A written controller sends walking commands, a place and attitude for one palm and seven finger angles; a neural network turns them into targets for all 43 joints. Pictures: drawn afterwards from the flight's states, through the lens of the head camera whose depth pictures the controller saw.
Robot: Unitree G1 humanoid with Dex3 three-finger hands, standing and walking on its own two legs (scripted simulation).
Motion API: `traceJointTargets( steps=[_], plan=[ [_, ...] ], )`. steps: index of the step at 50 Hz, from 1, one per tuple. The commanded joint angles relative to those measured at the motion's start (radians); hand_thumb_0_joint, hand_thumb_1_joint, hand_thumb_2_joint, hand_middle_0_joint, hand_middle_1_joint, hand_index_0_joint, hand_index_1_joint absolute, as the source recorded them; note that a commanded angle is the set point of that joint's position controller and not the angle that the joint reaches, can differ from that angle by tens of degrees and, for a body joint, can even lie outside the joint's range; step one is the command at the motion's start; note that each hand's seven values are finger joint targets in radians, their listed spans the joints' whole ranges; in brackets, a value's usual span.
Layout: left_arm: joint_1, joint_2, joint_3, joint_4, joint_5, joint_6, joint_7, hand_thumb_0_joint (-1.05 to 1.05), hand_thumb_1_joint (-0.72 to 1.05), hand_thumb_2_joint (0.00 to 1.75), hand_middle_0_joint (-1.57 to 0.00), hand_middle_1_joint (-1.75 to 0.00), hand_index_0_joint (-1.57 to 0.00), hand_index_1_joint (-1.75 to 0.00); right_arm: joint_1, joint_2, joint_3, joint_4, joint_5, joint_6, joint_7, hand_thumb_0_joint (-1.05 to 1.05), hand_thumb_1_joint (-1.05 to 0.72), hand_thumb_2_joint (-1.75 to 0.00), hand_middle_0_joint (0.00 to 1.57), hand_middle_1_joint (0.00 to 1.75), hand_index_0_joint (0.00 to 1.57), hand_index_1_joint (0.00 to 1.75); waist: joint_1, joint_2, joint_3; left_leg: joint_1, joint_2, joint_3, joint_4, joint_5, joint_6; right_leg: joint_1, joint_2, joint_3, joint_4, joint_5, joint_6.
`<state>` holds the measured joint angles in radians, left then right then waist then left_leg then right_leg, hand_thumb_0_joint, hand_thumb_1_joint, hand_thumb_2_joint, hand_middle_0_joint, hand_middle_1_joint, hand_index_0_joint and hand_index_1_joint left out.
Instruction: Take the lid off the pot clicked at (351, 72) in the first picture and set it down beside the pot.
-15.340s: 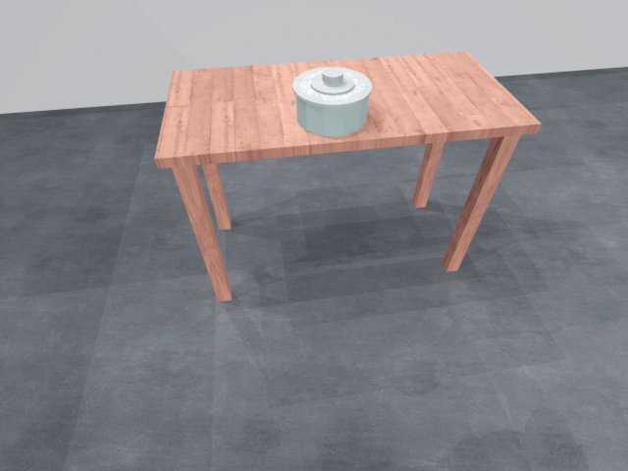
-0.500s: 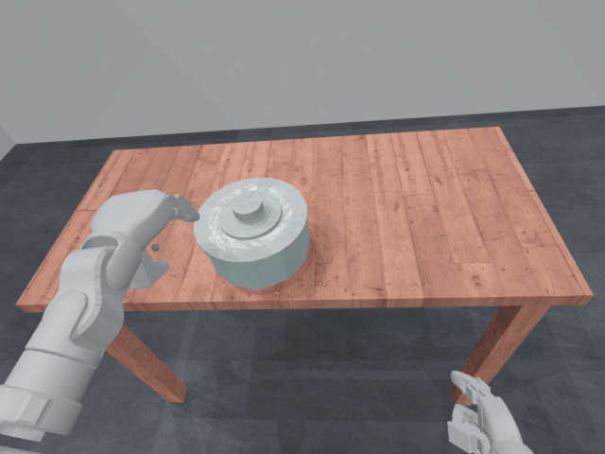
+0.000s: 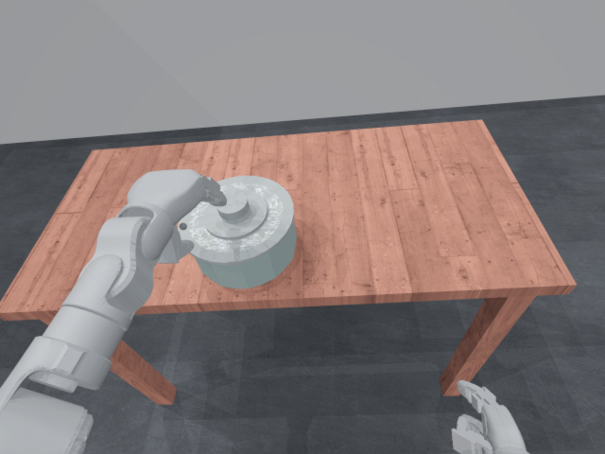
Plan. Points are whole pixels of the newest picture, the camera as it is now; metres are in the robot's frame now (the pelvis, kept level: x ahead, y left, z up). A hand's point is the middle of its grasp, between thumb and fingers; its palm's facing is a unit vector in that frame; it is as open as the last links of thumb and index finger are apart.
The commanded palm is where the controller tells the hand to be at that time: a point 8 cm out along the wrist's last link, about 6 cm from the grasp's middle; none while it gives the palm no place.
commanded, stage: move the open hand above the knob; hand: left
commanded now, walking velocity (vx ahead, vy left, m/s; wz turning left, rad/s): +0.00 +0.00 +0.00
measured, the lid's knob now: (232, 205) +0.49 +0.15 +0.04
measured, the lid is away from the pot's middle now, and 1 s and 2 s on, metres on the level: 0.00 0.00 0.00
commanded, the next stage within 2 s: lower the open fingers around the knob in 1.30 s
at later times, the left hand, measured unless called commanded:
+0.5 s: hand (216, 202) +0.44 +0.15 +0.10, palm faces -0.30 -0.04 -0.95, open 9.7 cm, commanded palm +0.45 +0.16 +0.17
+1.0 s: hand (219, 189) +0.46 +0.15 +0.10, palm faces -0.29 -0.06 -0.96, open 9.7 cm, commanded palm +0.45 +0.15 +0.17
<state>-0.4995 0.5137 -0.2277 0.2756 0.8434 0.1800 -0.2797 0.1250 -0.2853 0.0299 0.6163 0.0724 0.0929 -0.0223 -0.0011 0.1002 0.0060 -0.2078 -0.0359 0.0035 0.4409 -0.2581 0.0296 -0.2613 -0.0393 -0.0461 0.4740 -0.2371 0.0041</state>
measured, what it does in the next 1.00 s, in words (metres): stands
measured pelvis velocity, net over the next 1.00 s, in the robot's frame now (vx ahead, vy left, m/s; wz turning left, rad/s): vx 0.01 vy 0.01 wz -0.02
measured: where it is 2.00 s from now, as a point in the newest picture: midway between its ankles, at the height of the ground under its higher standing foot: outside the picture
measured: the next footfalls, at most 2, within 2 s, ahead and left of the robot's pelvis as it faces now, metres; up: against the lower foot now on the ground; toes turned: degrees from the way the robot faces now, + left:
none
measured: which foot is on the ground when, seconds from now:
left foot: down 0.00-1.00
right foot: down 0.00-1.00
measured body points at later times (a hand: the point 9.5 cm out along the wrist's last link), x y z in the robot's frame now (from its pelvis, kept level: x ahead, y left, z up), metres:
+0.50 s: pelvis +0.01 +0.01 +0.00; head +0.04 -0.03 +0.44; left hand +0.45 +0.15 +0.15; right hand +0.13 -0.24 -0.14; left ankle -0.02 +0.10 -0.74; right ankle +0.01 -0.12 -0.74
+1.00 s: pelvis +0.01 +0.01 +0.00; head +0.05 -0.02 +0.45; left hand +0.47 +0.15 +0.15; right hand +0.13 -0.24 -0.14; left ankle -0.02 +0.10 -0.74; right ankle +0.01 -0.12 -0.74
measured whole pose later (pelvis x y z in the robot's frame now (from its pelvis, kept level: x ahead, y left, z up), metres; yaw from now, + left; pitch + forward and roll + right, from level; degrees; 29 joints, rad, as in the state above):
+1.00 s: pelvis +0.01 +0.01 +0.00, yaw -1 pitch +7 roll +0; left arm -0.87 0.38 -0.29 0.76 0.88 0.27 -0.23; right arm 0.20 -0.27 0.01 0.67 0.08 0.13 0.00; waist -0.04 0.08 -0.05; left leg -0.30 -0.04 0.02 0.45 -0.27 0.04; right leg -0.35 -0.04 -0.02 0.48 -0.24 0.02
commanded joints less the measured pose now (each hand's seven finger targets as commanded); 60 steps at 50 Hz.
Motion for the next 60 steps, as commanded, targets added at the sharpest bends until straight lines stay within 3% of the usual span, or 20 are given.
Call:
traceJointTargets(
  steps=[1, 4, 6, 9, 10, 13, 15, 18, 20, 22, 23, 26, 28, 31, 33, 38, 47, 50, 56, 60],
  plan=[
    [-0.327, 0.114, 0.085, 0.089, -0.002, 0.068, 0.068, 0.0, -0.25, 1.41, -0.85, -0.08, -0.85, -0.08, -0.07, -0.096, -0.028, -0.117, 0.017, -0.021, 0.015, 0.0, -0.9, -0.9, 0.2, 0.3, 0.2, 0.3, -0.003, -0.127, -0.215, -0.014, 0.004, -0.006, -0.048, 0.252, 0.005, 0.099, 0.02, -0.009, -0.028, 0.253, -0.029],
    [-0.393, 0.0, -0.036, 0.043, -0.004, 0.109, 0.035, 0.0, -0.25, 1.41, -0.85, -0.08, -0.85, -0.08, -0.1, -0.102, -0.039, -0.15, 0.022, -0.008, 0.04, 0.0, -0.9, -0.9, 0.2, 0.3, 0.2, 0.3, -0.022, -0.114, -0.277, 0.014, 0.0, 0.002, -0.037, 0.248, 0.01, 0.089, 0.022, -0.008, -0.021, 0.256, -0.032],
    [-0.581, 0.084, -0.004, -0.095, 0.019, 0.1, 0.025, 0.0, -0.25, 1.41, -0.85, -0.08, -0.85, -0.08, -0.115, -0.103, -0.05, -0.163, 0.014, -0.006, 0.034, 0.0, -0.9, -0.9, 0.2, 0.3, 0.2, 0.3, -0.032, -0.069, -0.38, 0.066, -0.005, -0.013, -0.019, 0.272, 0.022, 0.117, 0.018, 0.006, -0.012, 0.28, -0.036],
    [-0.781, 0.334, 0.181, -0.18, 0.043, 0.047, 0.044, 0.0, -0.25, 1.41, -0.85, -0.08, -0.85, -0.08, -0.076, -0.099, -0.042, -0.147, -0.001, -0.038, -0.001, 0.0, -0.9, -0.9, 0.2, 0.3, 0.2, 0.3, -0.023, -0.059, -0.517, 0.115, -0.006, -0.033, -0.008, 0.324, 0.036, 0.2, 0.022, 0.025, 0.002, 0.323, -0.036],
    [-0.768, 0.354, 0.203, -0.108, 0.047, 0.037, 0.053, 0.0, -0.25, 1.41, -0.85, -0.08, -0.85, -0.08, -0.051, -0.102, -0.038, -0.125, -0.002, -0.038, -0.01, 0.0, -0.9, -0.9, 0.2, 0.3, 0.2, 0.3, -0.025, -0.067, -0.488, 0.106, -0.004, -0.036, -0.012, 0.336, 0.033, 0.192, 0.024, 0.019, 0.001, 0.334, -0.038],
    [-0.633, 0.251, 0.167, 0.167, 0.036, 0.052, 0.074, 0.0, -0.25, 1.41, -0.85, -0.08, -0.85, -0.08, -0.005, -0.104, -0.033, -0.082, 0.013, -0.022, -0.014, 0.0, -0.9, -0.9, 0.2, 0.3, 0.2, 0.3, -0.025, -0.15, -0.344, 0.019, 0.007, -0.022, -0.032, 0.295, 0.021, 0.13, 0.027, -0.004, -0.012, 0.285, -0.036],
    [-0.579, 0.103, 0.061, 0.31, 0.022, 0.08, 0.08, 0.0, -0.25, 1.41, -0.85, -0.08, -0.85, -0.08, -0.008, -0.105, -0.03, -0.07, 0.017, -0.007, 0.002, 0.0, -0.9, -0.9, 0.2, 0.3, 0.2, 0.3, -0.027, -0.157, -0.254, -0.025, 0.008, -0.008, -0.041, 0.246, 0.01, 0.063, 0.024, -0.017, -0.012, 0.242, -0.033],
    [-0.655, -0.009, -0.034, 0.262, 0.024, 0.106, 0.066, 0.0, -0.25, 1.41, -0.85, -0.08, -0.85, -0.08, -0.028, -0.106, -0.045, -0.097, 0.014, 0.003, 0.025, 0.0, -0.9, -0.9, 0.2, 0.3, 0.2, 0.3, -0.039, -0.108, -0.318, 0.014, 0.005, -0.008, -0.021, 0.27, 0.011, 0.045, 0.023, -0.011, 0.0, 0.261, -0.039],
    [-0.788, 0.008, -0.052, 0.103, 0.033, 0.094, 0.053, 0.0, -0.25, 1.41, -0.85, -0.08, -0.85, -0.08, -0.044, -0.099, -0.054, -0.121, 0.005, -0.002, 0.027, 0.0, -0.9, -0.9, 0.2, 0.3, 0.2, 0.3, -0.05, -0.055, -0.459, 0.098, 0.005, -0.022, -0.001, 0.347, 0.021, 0.08, 0.02, 0.003, 0.012, 0.311, -0.039],
    [-0.918, 0.133, 0.034, 0.028, 0.044, 0.071, 0.058, 0.0, -0.25, 1.41, -0.85, -0.08, -0.85, -0.08, -0.018, -0.102, -0.055, -0.111, -0.001, -0.017, 0.014, 0.0, -0.9, -0.9, 0.2, 0.3, 0.2, 0.3, -0.057, -0.031, -0.546, 0.156, 0.006, -0.038, 0.015, 0.426, 0.027, 0.11, 0.023, 0.012, 0.019, 0.365, -0.039],
    [-0.931, 0.195, 0.093, 0.08, 0.042, 0.065, 0.064, 0.0, -0.25, 1.41, -0.85, -0.08, -0.85, -0.08, 0.002, -0.106, -0.053, -0.095, -0.006, -0.02, 0.004, 0.0, -0.9, -0.9, 0.2, 0.3, 0.2, 0.3, -0.057, -0.079, -0.528, 0.124, 0.008, -0.04, 0.017, 0.407, 0.029, 0.118, 0.027, 0.01, 0.011, 0.369, -0.038],
    [-0.892, 0.204, 0.119, 0.306, 0.05, 0.069, 0.088, 0.0, -0.25, 1.41, -0.85, -0.08, -0.85, -0.08, 0.058, -0.11, -0.043, -0.04, 0.004, -0.015, -0.013, 0.0, -0.9, -0.9, 0.2, 0.3, 0.2, 0.3, -0.056, -0.175, -0.41, 0.028, 0.007, -0.019, -0.012, 0.335, 0.03, 0.109, 0.029, -0.003, 0.004, 0.352, -0.033],
    [-0.821, 0.128, 0.084, 0.441, 0.047, 0.084, 0.099, 0.0, -0.25, 1.41, -0.85, -0.08, -0.85, -0.08, 0.053, -0.111, -0.037, -0.029, 0.007, -0.006, -0.009, 0.0, -0.9, -0.9, 0.2, 0.3, 0.2, 0.3, -0.048, -0.184, -0.347, -0.024, 0.005, -0.004, -0.019, 0.316, 0.023, 0.082, 0.027, -0.005, 0.004, 0.342, -0.034],
    [-0.828, 0.004, -0.013, 0.389, 0.054, 0.096, 0.1, 0.0, -0.25, 1.41, -0.85, -0.08, -0.85, -0.08, 0.039, -0.099, -0.047, -0.053, 0.002, -0.004, 0.016, 0.0, -0.9, -0.9, 0.2, 0.3, 0.2, 0.3, -0.043, -0.109, -0.418, 0.034, 0.01, -0.009, -0.005, 0.396, 0.017, 0.069, 0.022, -0.005, 0.025, 0.368, -0.036],
    [-0.775, -0.004, -0.01, 0.347, 0.05, 0.096, 0.087, 0.0, -0.25, 1.41, -0.85, -0.08, -0.85, -0.08, 0.029, -0.1, -0.052, -0.077, -0.003, -0.005, 0.029, 0.0, -0.9, -0.9, 0.2, 0.3, 0.2, 0.3, -0.04, -0.097, -0.482, 0.074, 0.016, -0.02, 0.018, 0.504, 0.02, 0.085, 0.023, 0.001, 0.029, 0.412, -0.035],
    [-0.856, 0.176, 0.12, 0.272, 0.05, 0.084, 0.088, 0.0, -0.25, 1.41, -0.85, -0.08, -0.85, -0.08, 0.036, -0.11, -0.051, -0.078, -0.002, -0.001, 0.014, 0.0, -0.9, -0.9, 0.2, 0.3, 0.2, 0.3, -0.038, -0.16, -0.505, 0.037, 0.011, -0.011, 0.008, 0.455, 0.037, 0.167, 0.022, 0.014, 0.012, 0.459, -0.03],
    [-0.853, 0.032, -0.006, 0.292, 0.048, 0.091, 0.086, 0.0, -0.25, 1.41, -0.85, -0.08, -0.85, -0.08, 0.029, -0.098, -0.052, -0.067, 0.004, -0.002, 0.016, 0.0, -0.9, -0.9, 0.2, 0.3, 0.2, 0.3, -0.053, -0.093, -0.46, 0.079, 0.011, -0.008, 0.001, 0.417, 0.029, 0.082, 0.024, 0.005, 0.009, 0.385, -0.033],
    [-0.878, 0.062, 0.013, 0.22, 0.046, 0.084, 0.084, 0.0, -0.25, 1.41, -0.85, -0.08, -0.85, -0.08, 0.019, -0.095, -0.052, -0.076, 0.003, -0.002, 0.017, 0.0, -0.9, -0.9, 0.2, 0.3, 0.2, 0.3, -0.051, -0.093, -0.509, 0.106, 0.012, -0.017, 0.011, 0.46, 0.031, 0.107, 0.023, 0.01, 0.012, 0.412, -0.033],
    [-0.896, 0.075, 0.024, 0.369, 0.048, 0.101, 0.088, 0.0, -0.25, 1.41, -0.85, -0.08, -0.85, -0.08, 0.022, -0.101, -0.04, -0.047, 0.011, 0.01, 0.001, 0.0, -0.9, -0.9, 0.2, 0.3, 0.2, 0.3, -0.061, -0.179, -0.385, 0.015, 0.008, -0.003, -0.016, 0.324, 0.029, 0.077, 0.025, 0.0, -0.002, 0.353, -0.032],
    [-0.924, 0.064, 0.011, 0.319, 0.059, 0.084, 0.092, 0.0, -0.25, 1.41, -0.85, -0.08, -0.85, -0.08, 0.01, -0.092, -0.041, -0.063, 0.004, 0.001, -0.002, 0.0, -0.9, -0.9, 0.2, 0.3, 0.2, 0.3, -0.053, -0.115, -0.457, 0.062, 0.006, -0.009, -0.008, 0.362, 0.028, 0.091, 0.021, 0.009, 0.009, 0.361, -0.037]
  ],
)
